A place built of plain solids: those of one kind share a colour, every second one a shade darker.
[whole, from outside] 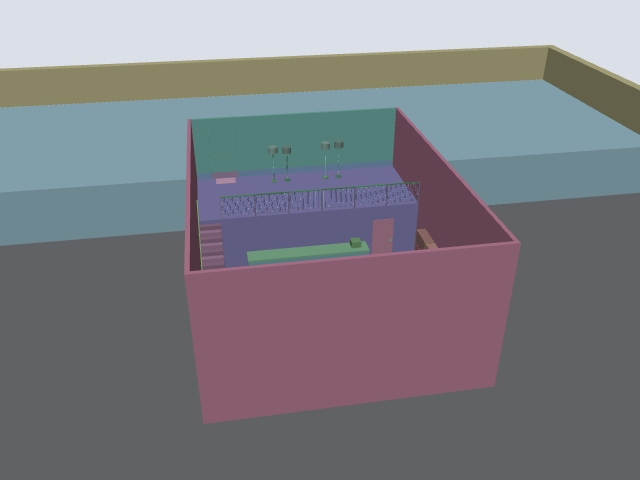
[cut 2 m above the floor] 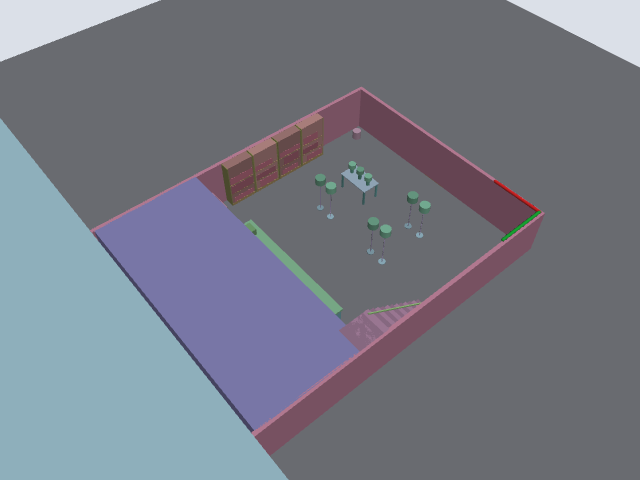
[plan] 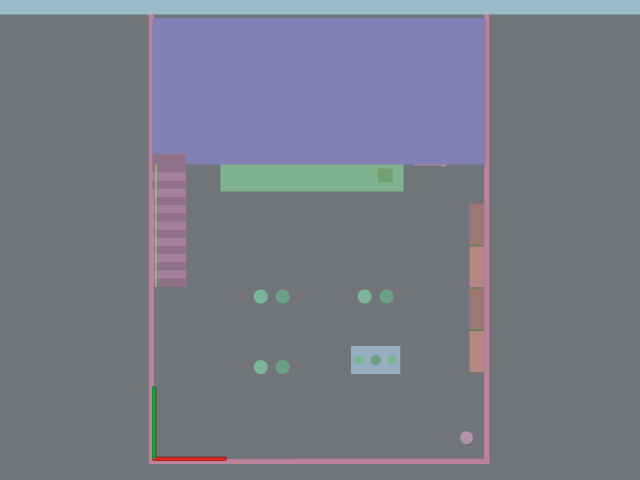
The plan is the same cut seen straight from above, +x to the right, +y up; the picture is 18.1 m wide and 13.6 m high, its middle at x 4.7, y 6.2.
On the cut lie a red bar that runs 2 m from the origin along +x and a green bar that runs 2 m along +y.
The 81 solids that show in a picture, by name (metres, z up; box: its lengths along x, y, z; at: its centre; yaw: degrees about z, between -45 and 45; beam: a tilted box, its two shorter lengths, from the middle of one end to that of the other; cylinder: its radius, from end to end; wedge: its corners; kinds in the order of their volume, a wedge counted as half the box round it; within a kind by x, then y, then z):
{
 "street_ground_1": {"box": [39.35, 12.65, 2.74], "at": [4.67, 18.91, 1.32]},
 "upper_1": {"box": [9.45, 4.15, 2.74], "at": [4.67, 10.41, 1.32]},
 "street_hedge_1": {"box": [39.35, 0.6, 2.2], "at": [4.67, 25.54, 3.79]},
 "street_hedge_2": {"box": [0.6, 12.65, 2.2], "at": [24.05, 18.91, 3.79]},
 "wall_1": {"box": [0.15, 12.74, 5.62], "at": [-0.07, 6.22, 2.76]},
 "wall_2": {"box": [4.5, 0.15, 5.62], "at": [2.1, -0.07, 2.76]},
 "wall_3": {"box": [1.5, 0.15, 5.62], "at": [4.8, -0.07, 2.76]},
 "wall_4": {"box": [4.25, 0.15, 5.62], "at": [7.38, -0.07, 2.76]},
 "wall_5": {"box": [0.15, 12.74, 5.62], "at": [9.43, 6.22, 2.76]},
 "stair_step_1": {"box": [0.96, 0.46, 0.21], "at": [0.43, 5.11, 0.05]},
 "stair_step_2": {"box": [0.96, 0.46, 0.38], "at": [0.43, 5.34, 0.14]},
 "stair_step_3": {"box": [0.96, 0.46, 0.54], "at": [0.43, 5.57, 0.22]},
 "stair_step_4": {"box": [0.96, 0.46, 0.71], "at": [0.43, 5.8, 0.31]},
 "stair_step_5": {"box": [0.96, 0.46, 0.88], "at": [0.43, 6.03, 0.39]},
 "stair_step_6": {"box": [0.96, 0.46, 1.05], "at": [0.43, 6.26, 0.48]},
 "stair_step_7": {"box": [0.96, 0.46, 1.22], "at": [0.43, 6.49, 0.56]},
 "stair_step_8": {"box": [0.96, 0.46, 1.39], "at": [0.43, 6.72, 0.64]},
 "stair_step_9": {"box": [0.96, 0.46, 1.56], "at": [0.43, 6.95, 0.73]},
 "stair_step_10": {"box": [0.96, 0.46, 1.73], "at": [0.43, 7.18, 0.81]},
 "stair_step_11": {"box": [0.96, 0.46, 1.89], "at": [0.43, 7.42, 0.9]},
 "stair_step_12": {"box": [0.96, 0.46, 2.06], "at": [0.43, 7.65, 0.98]},
 "stair_step_13": {"box": [0.96, 0.46, 2.23], "at": [0.43, 7.88, 1.07]},
 "stair_step_14": {"box": [0.96, 0.46, 2.4], "at": [0.43, 8.11, 1.15]},
 "stair_step_15": {"box": [0.96, 0.53, 2.57], "at": [0.43, 8.37, 1.23]},
 "window_wall_1": {"box": [0.7, 0.15, 2.88], "at": [0.35, 12.52, 4.13]},
 "window_wall_2": {"box": [1.2, 0.15, 2.88], "at": [1.3, 12.52, 4.13]},
 "window_wall_3": {"box": [7.45, 0.15, 2.88], "at": [5.62, 12.52, 4.13]},
 "shelves_body_1": {"box": [0.4, 1.16, 2.1], "at": [9.15, 3.04, 1.0]},
 "shelves_body_2": {"box": [0.4, 1.16, 2.1], "at": [9.15, 4.24, 1.0]},
 "shelves_body_3": {"box": [0.4, 1.16, 2.1], "at": [9.15, 5.44, 1.0]},
 "shelves_body_4": {"box": [0.4, 1.16, 2.1], "at": [9.15, 6.64, 1.0]},
 "counter_1": {"box": [5.15, 0.7, 1.05], "at": [4.47, 7.98, 0.47]},
 "shelves_goods_1": {"box": [0.41, 0.81, 0.3], "at": [9.15, 2.95, 0.28]},
 "shelves_goods_2": {"box": [0.41, 0.76, 0.36], "at": [9.15, 3.14, 1.27]},
 "shelves_goods_3": {"box": [0.41, 0.81, 0.27], "at": [9.15, 3.15, 0.75]},
 "shelves_goods_4": {"box": [0.41, 0.76, 0.39], "at": [9.15, 4.18, 0.8]},
 "shelves_goods_5": {"box": [0.41, 1.02, 0.26], "at": [9.15, 4.23, 1.22]},
 "shelves_goods_6": {"box": [0.41, 0.82, 0.26], "at": [9.15, 4.26, 0.26]},
 "shelves_goods_7": {"box": [0.41, 0.86, 0.37], "at": [9.15, 5.38, 0.32]},
 "shelves_goods_8": {"box": [0.41, 0.95, 0.27], "at": [9.15, 5.47, 0.74]},
 "shelves_goods_9": {"box": [0.41, 0.83, 0.27], "at": [9.15, 5.54, 1.23]},
 "shelves_goods_10": {"box": [0.41, 0.93, 0.25], "at": [9.15, 6.62, 0.26]},
 "shelves_goods_11": {"box": [0.41, 1.03, 0.4], "at": [9.15, 6.64, 0.81]},
 "shelves_goods_12": {"box": [0.41, 1.05, 0.34], "at": [9.15, 6.64, 1.26]},
 "counter_top_1": {"box": [5.19, 0.78, 0.09], "at": [4.47, 7.96, 1.0]},
 "shelves_shelf_1": {"box": [0.41, 1.1, 0.18], "at": [9.14, 3.04, 0.04]},
 "shelves_shelf_2": {"box": [0.41, 1.1, 0.18], "at": [9.14, 4.24, 0.04]},
 "shelves_shelf_3": {"box": [0.41, 1.1, 0.18], "at": [9.14, 5.44, 0.04]},
 "shelves_shelf_4": {"box": [0.41, 1.1, 0.18], "at": [9.14, 6.64, 0.04]},
 "shade_1": {"cylinder": 0.2, "from": [3.02, 2.6, 1.45], "to": [3.02, 2.6, 1.73]},
 "shade_2": {"cylinder": 0.2, "from": [3.02, 4.6, 1.6], "to": [3.02, 4.6, 1.88]},
 "shade_3": {"cylinder": 0.2, "from": [3.64, 2.6, 1.47], "to": [3.64, 2.6, 1.75]},
 "shade_4": {"cylinder": 0.2, "from": [3.64, 4.6, 1.46], "to": [3.64, 4.6, 1.74]},
 "shade_5": {"cylinder": 0.15, "from": [5.81, 2.8, 1.05], "to": [5.81, 2.8, 1.25]},
 "shade_6": {"cylinder": 0.2, "from": [5.97, 4.6, 1.47], "to": [5.97, 4.6, 1.75]},
 "shade_7": {"cylinder": 0.15, "from": [6.28, 2.8, 1.07], "to": [6.28, 2.8, 1.27]},
 "shade_8": {"cylinder": 0.2, "from": [6.59, 4.6, 1.42], "to": [6.59, 4.6, 1.7]},
 "shade_9": {"cylinder": 0.15, "from": [6.74, 2.8, 1.03], "to": [6.74, 2.8, 1.23]},
 "stair_wall_rail_1": {"wedge": [[0.04, 4.88, 1.06], [0.04, 4.88, 1.11], [0.04, 8.34, 3.59], [0.04, 8.34, 3.64], [0.07, 4.88, 1.06], [0.07, 4.88, 1.11], [0.07, 8.34, 3.59], [0.07, 8.34, 3.64]]},
 "upper_shade_1": {"cylinder": 0.2, "from": [3.49, 11.68, 4.09], "to": [3.49, 11.68, 4.37]},
 "upper_shade_2": {"cylinder": 0.2, "from": [4.11, 11.68, 4.05], "to": [4.11, 11.68, 4.33]},
 "upper_shade_3": {"cylinder": 0.2, "from": [5.89, 11.68, 4.13], "to": [5.89, 11.68, 4.41]},
 "upper_shade_4": {"cylinder": 0.2, "from": [6.51, 11.68, 4.16], "to": [6.51, 11.68, 4.44]},
 "back_stallriser_1": {"box": [0.7, 0.05, 0.3], "at": [0.35, 12.46, 2.84]},
 "back_stallriser_2": {"box": [7.45, 0.05, 0.3], "at": [5.62, 12.46, 2.84]},
 "shelves_cheek_1": {"box": [0.41, 0.032, 2.1], "at": [9.14, 3.6, 1.0]},
 "shelves_cheek_2": {"box": [0.41, 0.032, 2.1], "at": [9.14, 4.8, 1.0]},
 "shelves_cheek_3": {"box": [0.41, 0.032, 2.1], "at": [9.14, 6.0, 1.0]},
 "shelves_cheek_4": {"box": [0.41, 0.032, 2.1], "at": [9.14, 7.21, 1.0]},
 "service_door_1": {"box": [0.95, 0.03, 2.1], "at": [7.83, 8.32, 1.0]},
 "till_1": {"box": [0.42, 0.4, 0.28], "at": [6.55, 8.03, 1.18]},
 "top_1": {"box": [1.4, 0.8, 0.04], "at": [6.28, 2.8, 0.74]},
 "plant_pot_1": {"cylinder": 0.18, "from": [8.85, 0.6, 0.0], "to": [8.85, 0.6, 0.38]},
 "door_mat_1": {"box": [0.9, 0.6, 0.07], "at": [1.3, 12.09, 2.67]},
 "street_door_kick_1": {"box": [1.2, 0.05, 0.3], "at": [1.3, 12.46, 2.84]},
 "upper_guard_rail_1": {"box": [1.39, 0.044, 0.044], "at": [1.66, 8.37, 3.67]},
 "upper_guard_rail_2": {"box": [1.39, 0.044, 0.044], "at": [3.05, 8.37, 3.67]},
 "upper_guard_rail_3": {"box": [1.39, 0.044, 0.044], "at": [4.44, 8.37, 3.67]},
 "upper_guard_rail_4": {"box": [1.39, 0.044, 0.044], "at": [5.84, 8.37, 3.67]},
 "upper_guard_rail_5": {"box": [1.39, 0.044, 0.044], "at": [7.23, 8.37, 3.67]},
 "upper_guard_post_1": {"box": [0.05, 0.05, 1.06], "at": [5.14, 8.37, 3.17]}
}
